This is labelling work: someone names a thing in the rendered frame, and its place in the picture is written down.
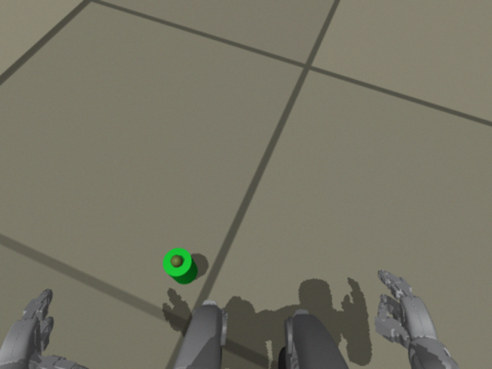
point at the left robot hand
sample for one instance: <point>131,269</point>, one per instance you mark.
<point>27,338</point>

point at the bottle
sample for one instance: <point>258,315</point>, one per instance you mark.
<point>179,264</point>

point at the right robot arm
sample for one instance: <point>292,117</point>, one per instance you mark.
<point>428,353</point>

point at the right robot hand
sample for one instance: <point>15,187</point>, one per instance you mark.
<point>411,319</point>

